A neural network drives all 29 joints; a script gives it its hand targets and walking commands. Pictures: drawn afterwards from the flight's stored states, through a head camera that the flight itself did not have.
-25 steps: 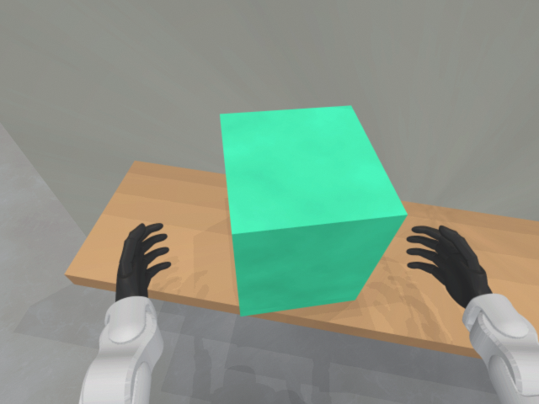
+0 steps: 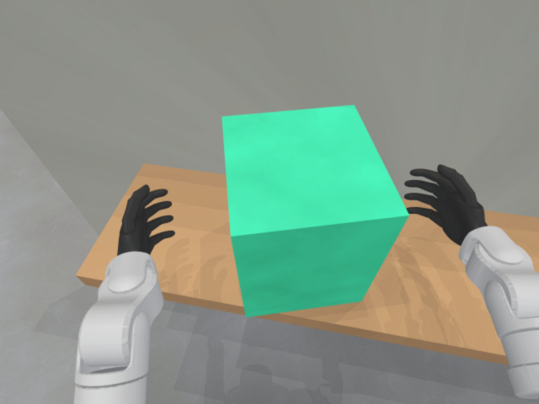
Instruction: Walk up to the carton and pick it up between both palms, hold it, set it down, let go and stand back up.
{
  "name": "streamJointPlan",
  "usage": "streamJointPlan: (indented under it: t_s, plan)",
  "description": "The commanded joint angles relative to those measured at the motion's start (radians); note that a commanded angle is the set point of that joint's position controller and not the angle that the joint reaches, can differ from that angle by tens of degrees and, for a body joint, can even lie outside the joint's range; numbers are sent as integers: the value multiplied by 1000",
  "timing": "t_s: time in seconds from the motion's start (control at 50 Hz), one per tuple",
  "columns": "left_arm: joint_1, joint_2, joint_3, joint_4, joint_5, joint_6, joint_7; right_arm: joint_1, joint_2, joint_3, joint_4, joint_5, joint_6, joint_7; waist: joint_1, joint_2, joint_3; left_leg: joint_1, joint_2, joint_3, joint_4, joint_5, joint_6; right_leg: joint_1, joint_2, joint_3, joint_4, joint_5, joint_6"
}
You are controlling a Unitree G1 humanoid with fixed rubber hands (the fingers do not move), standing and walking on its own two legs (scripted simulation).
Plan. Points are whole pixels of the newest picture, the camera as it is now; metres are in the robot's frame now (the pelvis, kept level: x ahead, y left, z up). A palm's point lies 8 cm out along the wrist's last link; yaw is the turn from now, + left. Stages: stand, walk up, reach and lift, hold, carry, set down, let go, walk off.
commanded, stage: reach and lift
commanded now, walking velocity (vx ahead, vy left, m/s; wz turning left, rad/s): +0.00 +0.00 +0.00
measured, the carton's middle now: (297, 216) +0.38 -0.04 +0.05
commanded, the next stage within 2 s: none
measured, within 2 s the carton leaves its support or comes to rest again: neither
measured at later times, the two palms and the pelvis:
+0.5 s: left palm (133, 187) +0.36 +0.18 +0.16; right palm (436, 157) +0.40 -0.23 +0.16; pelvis -0.02 -0.02 -0.01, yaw -1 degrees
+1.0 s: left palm (125, 210) +0.35 +0.20 +0.12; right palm (414, 158) +0.43 -0.21 +0.13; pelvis +0.00 +0.00 +0.00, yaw +2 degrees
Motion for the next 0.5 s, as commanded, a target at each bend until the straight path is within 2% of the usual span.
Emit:
streamJointPlan:
  t_s: [0.0,0.02,0.04,0.06,0.08,0.1,0.12,0.14,0.16,0.2,0.22,0.24,0.26,0.28,0.3,0.32,0.34,0.36,0.38,0.4,0.42,0.44,0.46,0.48]
  plan:
    - [-430,100,56,-158,-8,-59,5,-489,-235,-108,-177,-17,-31,-25,19,-139,-438,-210,-37,27,-36,228,4,482,-45,97,106,309,45]
    - [-466,126,90,-172,-17,-65,9,-521,-233,-85,-211,0,-27,-19,34,-160,-467,-230,-35,33,-31,221,0,487,-63,124,94,263,35]
    - [-518,136,82,-132,-37,-60,11,-594,-231,-81,-173,-6,-19,-26,40,-147,-485,-269,-29,29,-27,168,3,484,-77,143,100,217,51]
    - [-564,155,102,-120,-38,-66,8,-592,-216,-66,-179,-4,-10,-24,45,-164,-498,-285,-32,35,-26,130,13,487,-82,164,90,150,53]
    - [-577,160,100,-88,-45,-60,13,-637,-232,-76,-166,-3,-3,-24,46,-135,-523,-297,-31,39,-22,113,10,485,-95,171,86,118,62]
    - [-577,156,98,-7,-32,-57,12,-649,-221,-73,-57,-10,7,-21,53,-142,-481,-293,-30,34,-26,89,15,440,-81,157,83,33,54]
    - [-680,192,101,-9,-45,-58,13,-720,-216,-48,-88,-8,14,-16,69,-129,-493,-305,-23,45,-22,69,16,418,-95,163,69,-15,55]
    - [-664,183,107,20,-55,-51,15,-732,-215,-25,-75,0,28,-11,81,-147,-517,-317,-23,48,-32,60,21,445,-81,161,72,-42,43]
    - [-726,204,128,39,-64,-48,16,-772,-213,-29,-28,-7,40,-12,93,-131,-526,-328,-23,52,-14,49,20,437,-93,172,73,-75,44]
    - [-729,191,104,89,-49,-40,13,-744,-199,-24,47,-9,49,-13,63,-118,-525,-324,-17,36,-15,19,18,449,-109,170,66,-113,55]
    - [-748,187,100,138,-52,-34,11,-778,-212,-35,70,-26,55,-12,59,-138,-509,-328,-18,44,-16,20,8,428,-108,171,56,-147,49]
    - [-801,204,109,138,-43,-34,6,-839,-175,-20,68,-27,51,-13,89,-135,-503,-338,-17,42,-16,10,10,436,-104,180,46,-156,49]
    - [-796,204,127,160,-45,-46,16,-819,-208,-29,82,-24,53,-11,80,-134,-520,-330,-25,52,-11,34,10,448,-104,186,57,-130,40]
    - [-823,208,132,146,-51,-48,9,-879,-205,-33,40,-29,46,-18,78,-150,-580,-334,-24,49,-4,36,14,470,-96,188,62,-113,45]
    - [-879,227,135,162,-67,-44,10,-935,-203,-35,47,-20,58,-20,88,-165,-588,-356,-25,48,13,16,14,477,-109,192,67,-124,58]
    - [-886,217,121,165,-58,-40,11,-927,-195,-50,89,-29,62,-25,74,-136,-578,-369,-30,44,7,24,13,471,-105,192,70,-105,63]
    - [-851,227,132,223,-56,-32,4,-896,-179,-45,101,-51,62,-31,80,-159,-561,-366,-27,44,16,35,15,468,-108,193,65,-120,56]
    - [-932,248,162,179,-38,-30,12,-979,-189,-41,68,-37,57,-35,101,-151,-586,-372,-30,45,9,42,8,495,-102,194,75,-59,57]
    - [-948,247,147,180,-33,-35,9,-1008,-180,-49,73,-36,58,-43,98,-122,-602,-363,-32,51,6,48,4,508,-113,190,80,-9,76]
    - [-981,263,162,201,-40,-38,4,-1025,-186,-24,104,-43,64,-45,86,-167,-591,-387,-30,42,14,56,14,531,-119,202,89,24,84]
    - [-915,227,140,231,-34,-31,0,-973,-190,-44,138,-59,58,-47,53,-142,-604,-374,-29,38,11,110,-2,557,-104,172,102,90,76]
    - [-983,249,141,249,-37,-36,-6,-1053,-188,-56,146,-55,58,-53,73,-140,-589,-375,-36,34,11,91,-4,526,-102,168,112,130,81]
    - [-980,219,104,249,-30,-25,1,-1018,-207,-76,176,-65,55,-56,41,-101,-597,-339,-24,31,6,136,-13,538,-86,139,110,161,68]
    - [-904,222,111,167,-29,-16,-7,-990,-221,-67,141,-39,54,-56,51,-98,-644,-286,-27,25,14,230,-20,579,-72,120,125,281,71]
